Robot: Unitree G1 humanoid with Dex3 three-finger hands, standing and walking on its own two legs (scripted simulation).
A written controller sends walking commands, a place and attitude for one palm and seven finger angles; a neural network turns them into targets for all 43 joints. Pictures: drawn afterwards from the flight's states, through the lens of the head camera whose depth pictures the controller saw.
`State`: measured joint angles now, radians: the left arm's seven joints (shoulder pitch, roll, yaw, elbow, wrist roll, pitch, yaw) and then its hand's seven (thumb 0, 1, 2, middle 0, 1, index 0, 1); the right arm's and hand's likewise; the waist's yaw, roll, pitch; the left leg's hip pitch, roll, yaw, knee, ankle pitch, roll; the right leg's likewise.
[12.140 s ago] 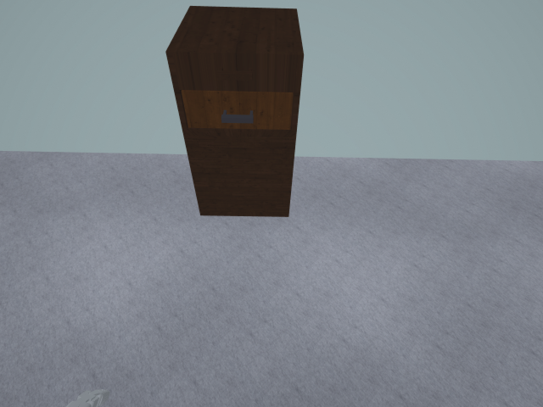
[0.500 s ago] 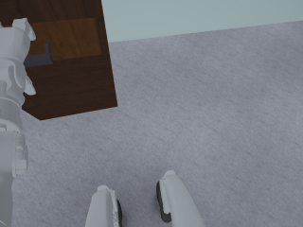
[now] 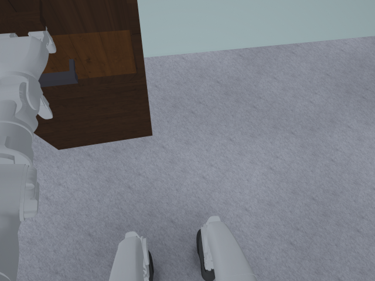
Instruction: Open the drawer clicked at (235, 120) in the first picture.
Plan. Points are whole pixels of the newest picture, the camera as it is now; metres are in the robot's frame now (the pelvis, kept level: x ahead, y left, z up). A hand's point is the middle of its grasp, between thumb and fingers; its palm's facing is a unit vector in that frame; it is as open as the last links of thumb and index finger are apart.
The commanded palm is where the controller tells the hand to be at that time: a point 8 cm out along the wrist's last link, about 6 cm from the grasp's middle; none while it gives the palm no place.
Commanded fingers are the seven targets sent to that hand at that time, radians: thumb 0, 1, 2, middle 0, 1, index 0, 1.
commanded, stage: move the hooked fingers above the handle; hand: left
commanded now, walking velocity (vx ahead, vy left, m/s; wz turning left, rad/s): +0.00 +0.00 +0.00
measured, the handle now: (50, 72) +0.60 +0.26 -0.06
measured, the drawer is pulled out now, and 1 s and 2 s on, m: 0.00 0.00 0.00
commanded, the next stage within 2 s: lower the fingers behind the handle in 0.82 s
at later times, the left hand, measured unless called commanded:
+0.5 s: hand (35, 81) +0.53 +0.26 -0.01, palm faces -0.14 +0.01 -0.99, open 13.7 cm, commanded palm +0.53 +0.23 +0.04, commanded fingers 0.00 -0.50 0.30 -0.30 -1.20 -0.30 -1.20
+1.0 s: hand (39, 84) +0.53 +0.25 -0.02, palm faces -0.07 -0.03 -1.00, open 13.8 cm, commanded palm +0.54 +0.23 +0.03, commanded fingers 0.00 -0.50 0.30 -0.30 -1.20 -0.30 -1.20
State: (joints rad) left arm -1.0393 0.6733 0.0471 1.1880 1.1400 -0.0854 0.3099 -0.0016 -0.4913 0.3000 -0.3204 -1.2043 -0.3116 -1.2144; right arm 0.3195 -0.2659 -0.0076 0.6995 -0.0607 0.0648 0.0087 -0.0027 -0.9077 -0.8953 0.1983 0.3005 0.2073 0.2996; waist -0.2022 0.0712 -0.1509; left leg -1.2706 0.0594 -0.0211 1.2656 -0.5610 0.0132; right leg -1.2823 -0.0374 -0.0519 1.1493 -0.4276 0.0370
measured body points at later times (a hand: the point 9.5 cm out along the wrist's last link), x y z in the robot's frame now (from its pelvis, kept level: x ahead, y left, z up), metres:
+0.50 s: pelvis -0.01 +0.00 +0.00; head +0.18 +0.00 +0.41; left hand +0.54 +0.25 +0.05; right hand -0.02 -0.27 -0.12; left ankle +0.00 +0.11 -0.62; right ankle +0.05 -0.15 -0.62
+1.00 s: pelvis -0.01 +0.00 +0.00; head +0.19 +0.01 +0.40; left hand +0.53 +0.25 +0.04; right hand -0.01 -0.27 -0.13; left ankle +0.00 +0.11 -0.62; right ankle +0.05 -0.15 -0.62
